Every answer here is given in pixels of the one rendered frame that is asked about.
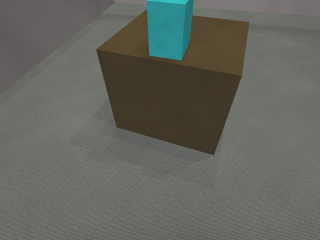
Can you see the carton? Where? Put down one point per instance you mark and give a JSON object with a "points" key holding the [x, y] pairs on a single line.
{"points": [[169, 27]]}

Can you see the pedestal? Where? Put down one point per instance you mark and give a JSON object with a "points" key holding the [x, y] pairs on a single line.
{"points": [[184, 102]]}

